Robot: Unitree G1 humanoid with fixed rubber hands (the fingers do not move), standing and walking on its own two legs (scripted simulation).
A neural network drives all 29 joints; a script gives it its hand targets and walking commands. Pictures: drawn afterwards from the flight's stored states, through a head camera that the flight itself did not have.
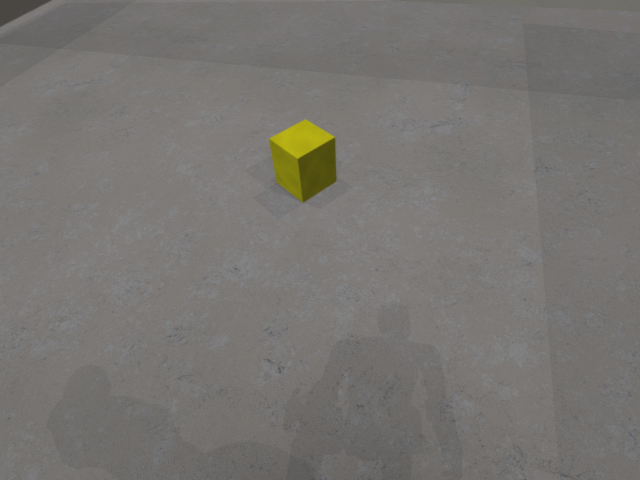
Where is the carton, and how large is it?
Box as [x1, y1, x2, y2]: [269, 119, 335, 201]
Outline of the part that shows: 305,119 269,138 277,182 301,201 304,201 335,181 334,137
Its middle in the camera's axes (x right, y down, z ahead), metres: -0.07 -0.38 +1.77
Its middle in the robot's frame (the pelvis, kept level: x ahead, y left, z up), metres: +1.51 +0.12 -0.64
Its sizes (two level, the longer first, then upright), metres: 0.210 0.200 0.250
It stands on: the floor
